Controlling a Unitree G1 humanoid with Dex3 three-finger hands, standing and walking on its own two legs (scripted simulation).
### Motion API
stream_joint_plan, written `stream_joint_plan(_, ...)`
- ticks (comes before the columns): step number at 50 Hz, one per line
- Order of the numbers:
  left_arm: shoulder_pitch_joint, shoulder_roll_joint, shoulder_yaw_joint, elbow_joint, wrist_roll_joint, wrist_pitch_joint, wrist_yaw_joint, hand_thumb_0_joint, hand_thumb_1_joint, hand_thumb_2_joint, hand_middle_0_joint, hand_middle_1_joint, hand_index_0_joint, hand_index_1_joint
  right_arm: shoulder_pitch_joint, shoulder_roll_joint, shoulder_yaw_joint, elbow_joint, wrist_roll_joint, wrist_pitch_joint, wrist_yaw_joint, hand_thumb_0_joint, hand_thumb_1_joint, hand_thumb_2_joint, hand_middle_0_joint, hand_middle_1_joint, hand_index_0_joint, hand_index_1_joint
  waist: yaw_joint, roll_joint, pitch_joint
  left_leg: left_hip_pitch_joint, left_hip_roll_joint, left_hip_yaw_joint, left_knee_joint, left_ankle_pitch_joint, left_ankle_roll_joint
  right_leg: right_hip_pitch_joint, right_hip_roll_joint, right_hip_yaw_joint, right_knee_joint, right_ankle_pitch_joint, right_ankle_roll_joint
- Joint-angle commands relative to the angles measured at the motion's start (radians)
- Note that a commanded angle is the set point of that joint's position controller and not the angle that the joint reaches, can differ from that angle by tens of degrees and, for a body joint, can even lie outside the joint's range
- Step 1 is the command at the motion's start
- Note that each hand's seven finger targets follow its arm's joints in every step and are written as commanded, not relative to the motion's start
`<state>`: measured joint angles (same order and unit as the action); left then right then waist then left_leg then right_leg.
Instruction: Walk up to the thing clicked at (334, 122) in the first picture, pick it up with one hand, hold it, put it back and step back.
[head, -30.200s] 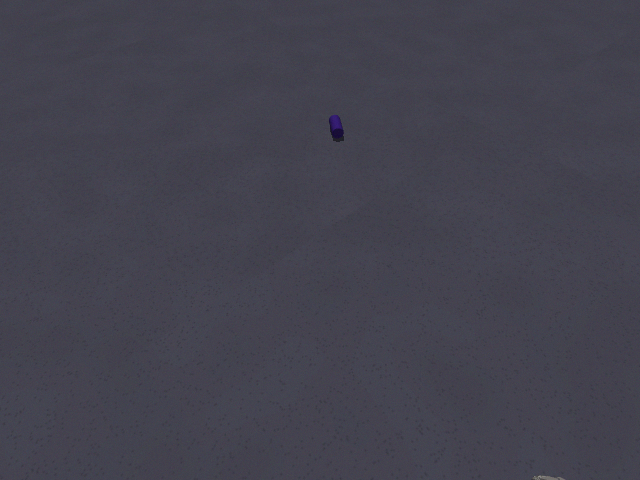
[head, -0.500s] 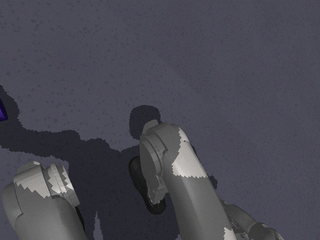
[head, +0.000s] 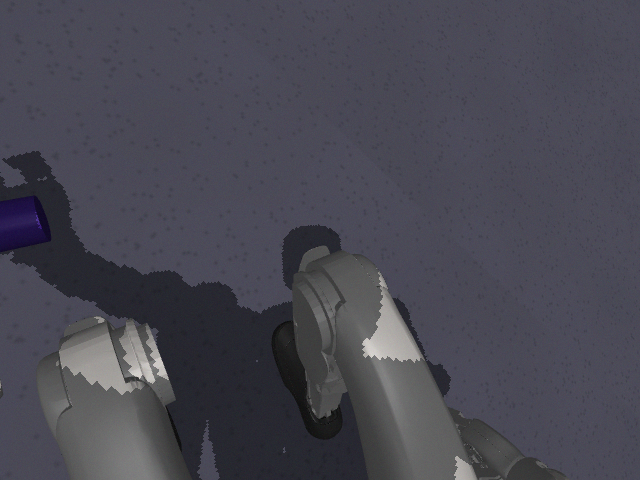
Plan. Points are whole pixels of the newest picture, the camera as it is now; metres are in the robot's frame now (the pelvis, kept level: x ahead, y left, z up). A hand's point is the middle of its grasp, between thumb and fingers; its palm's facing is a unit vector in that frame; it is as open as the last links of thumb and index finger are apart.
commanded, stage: withdraw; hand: left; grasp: from above
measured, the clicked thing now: out of the picture +0.45 +0.30 -0.27
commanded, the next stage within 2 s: home in 0.58 s
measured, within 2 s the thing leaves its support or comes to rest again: neither
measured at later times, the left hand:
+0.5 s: hand out of the picture +0.42 +0.31 -0.06, palm faces -0.49 -0.09 -0.87, open 13.7 cm
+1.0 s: hand out of the picture +0.45 +0.31 -0.12, palm faces -0.29 -0.24 -0.93, open 11.4 cm
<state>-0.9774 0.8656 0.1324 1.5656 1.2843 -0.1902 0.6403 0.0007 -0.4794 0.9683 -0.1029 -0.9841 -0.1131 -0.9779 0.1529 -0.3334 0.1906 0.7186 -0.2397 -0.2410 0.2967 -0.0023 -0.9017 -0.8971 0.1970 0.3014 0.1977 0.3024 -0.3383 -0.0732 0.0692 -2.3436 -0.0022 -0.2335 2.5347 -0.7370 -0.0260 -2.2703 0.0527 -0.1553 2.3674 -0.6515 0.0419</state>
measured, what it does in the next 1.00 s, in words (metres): stands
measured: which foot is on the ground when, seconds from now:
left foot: down 0.00-1.00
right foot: down 0.00-1.00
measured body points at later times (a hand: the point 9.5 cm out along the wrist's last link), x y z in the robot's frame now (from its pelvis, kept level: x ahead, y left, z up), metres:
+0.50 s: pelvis -0.02 -0.01 +0.07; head +0.19 +0.06 +0.46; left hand +0.44 +0.31 -0.01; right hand +0.09 -0.28 -0.04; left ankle +0.06 +0.13 -0.27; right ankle +0.11 -0.12 -0.27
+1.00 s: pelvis +0.00 +0.00 +0.03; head +0.23 +0.08 +0.41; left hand +0.46 +0.32 -0.07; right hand +0.05 -0.26 -0.07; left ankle +0.06 +0.13 -0.27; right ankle +0.11 -0.12 -0.27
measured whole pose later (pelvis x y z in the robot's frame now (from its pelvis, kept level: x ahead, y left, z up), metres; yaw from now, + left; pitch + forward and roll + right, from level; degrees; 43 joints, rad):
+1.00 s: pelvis +0.00 +0.00 +0.03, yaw +6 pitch +36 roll -8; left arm -0.92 0.67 0.12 1.31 1.07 -0.10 0.41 0.00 -0.01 0.96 -0.25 -0.67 -0.23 -0.68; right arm 0.22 -0.25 0.05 0.74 -0.13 -0.09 0.18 0.00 -0.89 -0.89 0.20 0.30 0.20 0.30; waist -0.26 0.03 -0.08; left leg -2.31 -0.01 -0.13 2.38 -0.70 -0.01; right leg -2.26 0.02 -0.07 2.29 -0.67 0.03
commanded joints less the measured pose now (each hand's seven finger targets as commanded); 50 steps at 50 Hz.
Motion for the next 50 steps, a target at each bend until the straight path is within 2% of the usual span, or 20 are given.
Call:
stream_joint_plan(1,-0.243,0.165,0.002,-0.243,-0.071,0.087,0.005,0.0,-0.515,0.991,-0.067,-0.998,-0.069,-0.994,0.175,-0.28,-0.138,0.011,0.055,0.031,0.006,0.0,-0.897,-0.901,0.201,0.3,0.2,0.3,0.052,0.583,-0.821,0.554,0.012,0.148,-0.33,0.299,0.032,0.378,0.035,-0.064,-0.221,0.306,-0.081)
stream_joint_plan(3,-0.227,0.123,-0.022,-0.284,-0.092,0.125,-0.045,0.0,-0.518,0.993,-0.072,-0.99,-0.071,-0.99,0.181,-0.269,-0.164,0.019,0.078,0.051,0.004,0.0,-0.899,-0.901,0.2,0.3,0.2,0.3,0.066,0.555,-0.843,0.551,0.009,0.162,-0.35,0.292,0.038,0.378,0.029,-0.047,-0.241,0.3,-0.08)
stream_joint_plan(5,-0.261,0.053,-0.072,-0.329,-0.115,0.149,-0.115,0.0,-0.519,0.999,-0.08,-0.991,-0.075,-0.995,0.2,-0.259,-0.188,0.032,0.104,0.073,-0.005,0.0,-0.901,-0.902,0.2,0.3,0.2,0.3,0.053,0.506,-0.824,0.553,0.007,0.16,-0.378,0.265,0.043,0.36,0.026,-0.036,-0.266,0.275,-0.082)
stream_joint_plan(9,-0.263,0.028,-0.102,-0.422,-0.153,0.168,-0.244,0.0,-0.489,0.981,-0.114,-0.97,-0.107,-0.977,0.22,-0.231,-0.217,0.014,0.134,0.133,-0.032,0.0,-0.903,-0.904,0.2,0.301,0.2,0.301,0.076,0.412,-0.852,0.549,-0.005,0.176,-0.44,0.23,0.053,0.464,0.021,0.004,-0.339,0.232,-0.084)
stream_joint_plan(12,-0.286,-0.072,-0.156,-0.392,-0.176,0.159,-0.33,0.0,-0.484,0.983,-0.12,-0.955,-0.109,-0.966,0.218,-0.209,-0.228,-0.004,0.154,0.167,-0.064,0.0,-0.903,-0.905,0.2,0.301,0.2,0.301,0.048,0.315,-0.771,0.506,-0.013,0.165,-0.474,0.161,0.059,0.428,0.013,0.018,-0.381,0.158,-0.088)
stream_joint_plan(15,-0.247,-0.066,-0.162,-0.342,-0.164,0.134,-0.39,0.0,-0.463,0.97,-0.138,-0.948,-0.129,-0.958,0.212,-0.205,-0.222,-0.032,0.161,0.188,-0.101,0.0,-0.903,-0.904,0.2,0.3,0.2,0.3,0.054,0.218,-0.676,0.445,-0.023,0.181,-0.489,0.133,0.066,0.45,0.005,0.031,-0.42,0.12,-0.087)
stream_joint_plan(18,-0.236,-0.034,-0.147,-0.305,-0.159,0.094,-0.421,0.0,-0.462,0.975,-0.139,-0.947,-0.128,-0.959,0.202,-0.19,-0.211,-0.05,0.158,0.203,-0.135,0.0,-0.9,-0.903,0.2,0.3,0.2,0.3,0.069,0.15,-0.647,0.4,-0.034,0.206,-0.485,0.124,0.072,0.496,0.001,0.052,-0.446,0.085,-0.085)
stream_joint_plan(19,-0.248,-0.049,-0.164,-0.306,-0.155,0.08,-0.427,0.0,-0.46,0.975,-0.138,-0.95,-0.128,-0.96,0.203,-0.186,-0.203,-0.052,0.158,0.204,-0.145,0.0,-0.9,-0.902,0.2,0.3,0.2,0.3,0.067,0.142,-0.639,0.409,-0.037,0.208,-0.483,0.127,0.074,0.485,-0.004,0.054,-0.458,0.086,-0.083)
stream_joint_plan(22,-0.293,0.008,-0.145,-0.311,-0.13,0.028,-0.409,0.0,-0.453,0.967,-0.148,-0.935,-0.138,-0.947,0.181,-0.173,-0.19,-0.06,0.151,0.205,-0.171,0.0,-0.898,-0.902,0.2,0.3,0.2,0.3,0.082,0.174,-0.663,0.403,-0.038,0.215,-0.48,0.094,0.07,0.484,-0.002,0.071,-0.449,0.032,-0.082)
stream_joint_plan(29,-0.37,0.036,-0.139,-0.166,-0.044,-0.055,-0.281,0.0,-0.474,0.977,-0.113,-0.974,-0.113,-0.974,0.187,-0.185,-0.161,-0.034,0.122,0.183,-0.189,0.0,-0.898,-0.898,0.2,0.3,0.2,0.3,0.046,0.257,-0.664,0.435,-0.033,0.202,-0.441,0.091,0.059,0.38,-0.003,0.052,-0.378,0.033,-0.085)
stream_joint_plan(33,-0.453,0.109,-0.096,-0.152,-0.003,-0.082,-0.196,0.0,-0.494,0.981,-0.095,-0.994,-0.1,-0.989,0.214,-0.209,-0.156,-0.017,0.094,0.156,-0.188,0.0,-0.901,-0.897,0.2,0.3,0.2,0.3,0.033,0.332,-0.722,0.506,-0.029,0.192,-0.415,0.124,0.05,0.341,-0.008,0.023,-0.338,0.067,-0.083)
stream_joint_plan(35,-0.464,0.133,-0.069,-0.158,0.008,-0.08,-0.155,0.0,-0.334,0.946,-0.255,-0.834,-0.229,-0.829,0.228,-0.217,-0.156,-0.008,0.08,0.145,-0.184,0.0,-0.882,-0.894,0.199,0.299,0.199,0.299,0.036,0.377,-0.762,0.547,-0.024,0.193,-0.401,0.16,0.045,0.343,-0.008,0.012,-0.314,0.111,-0.082)
stream_joint_plan(36,-0.479,0.144,-0.062,-0.177,0.008,-0.077,-0.137,0.0,-0.254,1.007,-0.269,-0.754,-0.24,-0.77,0.234,-0.215,-0.156,-0.005,0.075,0.143,-0.181,0.0,-0.881,-0.894,0.199,0.299,0.199,0.299,0.031,0.417,-0.796,0.558,-0.019,0.191,-0.392,0.179,0.041,0.353,-0.004,0.014,-0.301,0.13,-0.085)
stream_joint_plan(37,-0.47,0.143,-0.047,-0.192,-0.003,-0.066,-0.122,0.0,-0.334,0.927,-0.189,-0.834,-0.172,-0.85,0.235,-0.222,-0.163,-0.004,0.07,0.138,-0.179,0.0,-0.893,-0.893,0.2,0.3,0.2,0.3,0.034,0.426,-0.81,0.577,-0.022,0.191,-0.393,0.187,0.041,0.338,-0.01,0.001,-0.292,0.148,-0.082)
stream_joint_plan(39,-0.42,0.135,-0.035,-0.19,-0.013,-0.033,-0.105,0.0,-0.174,0.961,-0.256,-0.69,-0.23,-0.713,0.241,-0.216,-0.169,0.002,0.064,0.128,-0.168,0.0,-0.884,-0.894,0.199,0.299,0.199,0.299,0.044,0.479,-0.828,0.608,-0.017,0.194,-0.4,0.205,0.035,0.331,-0.01,-0.005,-0.271,0.168,-0.088)
stream_joint_plan(40,-0.43,0.16,-0.009,-0.259,-0.035,-0.018,-0.097,0.0,-0.124,0.968,-0.256,-0.68,-0.23,-0.703,0.244,-0.224,-0.179,0.002,0.065,0.129,-0.165,0.0,-0.884,-0.895,0.199,0.299,0.199,0.299,0.06,0.494,-0.912,0.642,-0.017,0.197,-0.398,0.239,0.036,0.361,-0.01,-0.005,-0.272,0.204,-0.086)
stream_joint_plan(42,-0.381,0.145,0.009,-0.313,-0.08,0.019,-0.104,0.0,-0.026,0.965,-0.251,-0.647,-0.228,-0.668,0.252,-0.227,-0.198,-0.001,0.071,0.126,-0.152,0.0,-0.886,-0.895,0.199,0.299,0.199,0.299,0.077,0.546,-0.967,0.687,-0.017,0.205,-0.411,0.291,0.032,0.381,-0.02,-0.005,-0.264,0.253,-0.087)
stream_joint_plan(45,-0.323,0.122,0.023,-0.348,-0.166,0.074,-0.148,0.0,0.141,0.954,-0.242,-0.585,-0.223,-0.602,0.273,-0.225,-0.22,0.007,0.091,0.13,-0.137,0.0,-0.888,-0.896,0.2,0.299,0.199,0.299,0.099,0.519,-0.989,0.699,-0.015,0.2,-0.436,0.318,0.035,0.403,-0.021,-0.004,-0.278,0.279,-0.089)
stream_joint_plan(48,-0.232,0.101,0.042,-0.447,-0.274,0.115,-0.219,0.0,0.355,0.963,-0.236,-0.522,-0.221,-0.535,0.281,-0.214,-0.248,-0.004,0.125,0.144,-0.127,0.0,-0.891,-0.897,0.2,0.299,0.199,0.299,0.151,0.483,-1.064,0.718,-0.016,0.207,-0.475,0.329,0.044,0.491,-0.017,0.016,-0.326,0.284,-0.089)
stream_joint_plan(50,-0.139,-0.011,-0.002,-0.503,-0.356,0.142,-0.282,0.0,0.421,0.907,-0.22,-0.457,-0.209,-0.467,0.287,-0.198,-0.257,-0.005,0.15,0.156,-0.122,0.0,-0.893,-0.898,0.2,0.3,0.199,0.3,0.153,0.428,-1.014,0.692,-0.019,0.212,-0.511,0.325,0.05,0.532,-0.016,0.029,-0.376,0.29,-0.083)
